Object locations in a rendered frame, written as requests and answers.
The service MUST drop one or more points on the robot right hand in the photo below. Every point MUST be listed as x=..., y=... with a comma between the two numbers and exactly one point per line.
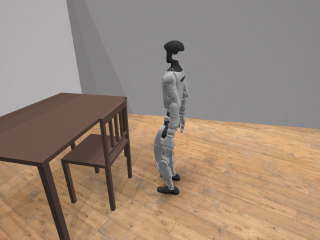
x=181, y=123

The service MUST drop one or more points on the robot right upper arm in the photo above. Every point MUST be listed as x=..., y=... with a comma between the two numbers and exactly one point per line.
x=185, y=87

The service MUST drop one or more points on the humanoid robot torso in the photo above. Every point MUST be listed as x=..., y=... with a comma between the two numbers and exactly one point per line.
x=180, y=77

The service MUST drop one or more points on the right robot forearm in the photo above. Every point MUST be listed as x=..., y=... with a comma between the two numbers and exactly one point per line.
x=183, y=107

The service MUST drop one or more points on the right robot foot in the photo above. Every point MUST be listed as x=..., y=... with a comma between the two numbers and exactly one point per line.
x=176, y=177

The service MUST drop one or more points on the robot left upper arm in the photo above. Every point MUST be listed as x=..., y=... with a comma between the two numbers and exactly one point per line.
x=169, y=81

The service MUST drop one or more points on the robot left hand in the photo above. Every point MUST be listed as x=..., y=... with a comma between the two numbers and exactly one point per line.
x=168, y=142

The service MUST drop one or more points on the left robot forearm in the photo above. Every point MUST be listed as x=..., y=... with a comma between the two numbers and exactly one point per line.
x=173, y=119

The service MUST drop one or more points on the chair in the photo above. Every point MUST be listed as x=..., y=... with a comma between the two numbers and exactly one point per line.
x=101, y=150

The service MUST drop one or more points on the table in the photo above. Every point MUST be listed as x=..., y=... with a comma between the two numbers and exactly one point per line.
x=34, y=135

